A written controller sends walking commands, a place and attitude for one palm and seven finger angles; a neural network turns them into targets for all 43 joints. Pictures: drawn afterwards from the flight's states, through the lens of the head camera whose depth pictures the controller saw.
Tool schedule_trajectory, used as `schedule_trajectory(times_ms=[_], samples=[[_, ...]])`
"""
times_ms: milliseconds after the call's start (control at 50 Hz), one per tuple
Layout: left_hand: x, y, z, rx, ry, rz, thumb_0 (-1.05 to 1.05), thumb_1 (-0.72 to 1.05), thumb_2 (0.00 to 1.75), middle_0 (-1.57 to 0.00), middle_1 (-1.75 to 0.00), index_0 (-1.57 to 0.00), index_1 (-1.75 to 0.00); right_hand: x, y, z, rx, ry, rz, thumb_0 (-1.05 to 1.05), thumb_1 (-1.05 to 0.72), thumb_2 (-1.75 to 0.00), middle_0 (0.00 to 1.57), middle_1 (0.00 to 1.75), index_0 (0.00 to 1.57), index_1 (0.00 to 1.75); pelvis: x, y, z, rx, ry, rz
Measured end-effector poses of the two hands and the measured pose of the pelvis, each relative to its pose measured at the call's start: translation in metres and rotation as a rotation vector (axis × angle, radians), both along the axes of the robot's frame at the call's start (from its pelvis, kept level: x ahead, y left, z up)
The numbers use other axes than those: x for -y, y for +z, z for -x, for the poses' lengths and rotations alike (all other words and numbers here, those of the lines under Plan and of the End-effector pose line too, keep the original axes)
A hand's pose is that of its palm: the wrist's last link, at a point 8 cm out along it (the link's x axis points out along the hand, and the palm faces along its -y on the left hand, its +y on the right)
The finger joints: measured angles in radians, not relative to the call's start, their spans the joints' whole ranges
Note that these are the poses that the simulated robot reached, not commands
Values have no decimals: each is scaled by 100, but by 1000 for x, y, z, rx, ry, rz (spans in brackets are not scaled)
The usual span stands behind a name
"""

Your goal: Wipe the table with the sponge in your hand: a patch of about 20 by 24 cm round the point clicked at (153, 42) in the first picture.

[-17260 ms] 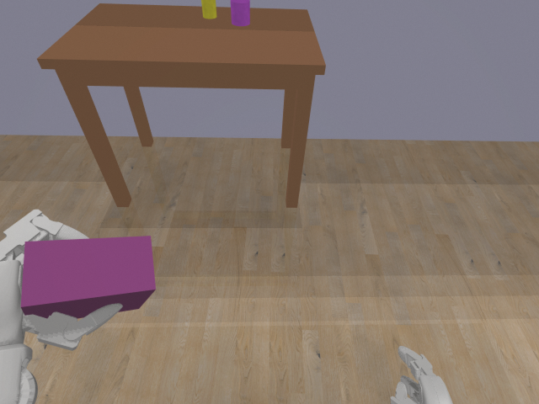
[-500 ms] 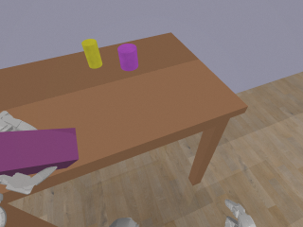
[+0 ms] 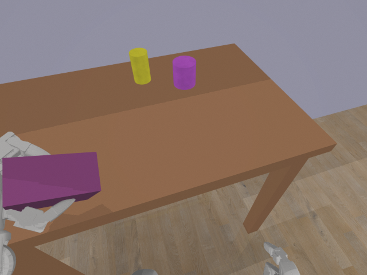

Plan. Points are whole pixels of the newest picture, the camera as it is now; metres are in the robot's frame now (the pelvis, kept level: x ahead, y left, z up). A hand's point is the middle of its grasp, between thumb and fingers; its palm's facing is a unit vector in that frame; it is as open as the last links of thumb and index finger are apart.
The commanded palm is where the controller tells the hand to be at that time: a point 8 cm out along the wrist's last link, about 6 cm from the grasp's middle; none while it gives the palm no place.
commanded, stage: come to a stop and stand still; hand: left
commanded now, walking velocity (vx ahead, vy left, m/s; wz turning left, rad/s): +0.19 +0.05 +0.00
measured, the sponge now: (66, 180) +0.22 +0.21 +0.16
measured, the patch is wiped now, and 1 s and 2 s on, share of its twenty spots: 0.00 0.00 0.00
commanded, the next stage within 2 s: look again from close up in 1.96 s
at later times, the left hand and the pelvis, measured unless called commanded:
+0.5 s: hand (46, 167) +0.24 +0.26 +0.16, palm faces +0.42 -0.81 -0.40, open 9.9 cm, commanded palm +0.19 +0.29 +0.18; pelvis +0.03 +0.01 +0.00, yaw +0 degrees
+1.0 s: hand (15, 187) +0.21 +0.30 +0.15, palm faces +0.30 -0.88 -0.38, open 9.9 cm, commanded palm +0.16 +0.34 +0.18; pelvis -0.01 +0.07 +0.01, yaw -1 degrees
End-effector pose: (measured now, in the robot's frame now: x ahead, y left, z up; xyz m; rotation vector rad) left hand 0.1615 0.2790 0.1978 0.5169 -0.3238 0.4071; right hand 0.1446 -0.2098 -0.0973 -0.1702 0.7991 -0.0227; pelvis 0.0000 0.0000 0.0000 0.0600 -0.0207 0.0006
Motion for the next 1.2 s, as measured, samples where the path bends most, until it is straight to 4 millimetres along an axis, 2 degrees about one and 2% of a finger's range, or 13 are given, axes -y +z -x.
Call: schedule_trajectory(times_ms=[120,200,300,380,480,580,680,760,800,920,980,1100,1200], samples=[[-19,-15,-24,22,-17,9,-1,-49,103,-75,-135,-77,-134,-2,1,-26,78,-45,37,2,-90,-90,20,30,20,30,-14,-15,-9,14,-13,0],[-12,-21,-38,-28,-28,26,-1,-49,103,-75,-135,-77,-134,-5,9,-38,110,-40,22,2,-91,-90,20,30,20,30,-8,-13,-11,7,2,-8],[7,-7,-33,-50,-70,19,-1,-49,103,-75,-135,-77,-134,-1,16,-45,106,-32,4,1,-91,-90,20,30,20,30,-2,-4,-20,-6,13,46],[1,-2,-33,-54,-49,13,-1,-49,103,-75,-135,-77,-134,8,18,-47,83,-43,36,1,-90,-90,20,30,20,30,-3,0,-28,-12,1,47],[-16,-15,-39,-102,14,57,-1,-49,103,-75,-135,-77,-134,16,20,-51,71,-66,68,1,-91,-90,20,30,20,30,-7,2,-29,-2,0,57],[-14,-27,-40,-130,-8,115,-1,-49,103,-75,-135,-77,-134,14,31,-52,99,-75,88,2,-91,-90,20,30,20,30,-12,4,-25,8,-2,62],[-18,-11,-36,-88,-59,37,-1,-49,103,-75,-135,-77,-134,4,40,-50,121,-54,107,1,-91,-90,20,30,20,30,-17,5,-19,2,1,72],[-62,14,-46,50,-7,-52,-1,-49,103,-75,-135,-77,-134,-9,39,-40,112,6,99,1,-91,-90,20,30,20,30,-24,6,-8,-4,-20,73],[-68,11,-45,56,0,-3,-1,-49,103,-75,-135,-77,-134,-15,40,-34,131,-2,79,1,-91,-90,20,30,20,30,-33,6,-3,1,-29,70],[-50,-25,-25,-78,-144,86,-1,-49,103,-75,-135,-77,-134,-33,44,-10,153,-56,76,1,-90,-90,20,30,20,30,-57,6,4,8,-37,72],[-60,-35,-14,-104,-151,86,-1,-49,103,-75,-135,-77,-134,-43,45,0,134,-57,99,1,-90,-90,20,30,20,30,-63,5,9,10,-29,76],[-95,-23,-2,-1,-49,54,-1,-49,103,-75,-135,-77,-134,-66,40,7,113,-1,102,2,-90,-90,20,30,20,30,-73,3,17,17,-3,78],[-98,-14,3,62,-32,66,-1,-49,103,-75,-135,-77,-134,-83,39,-1,127,41,73,2,-90,-90,20,30,20,30,-80,3,16,16,-1,83]])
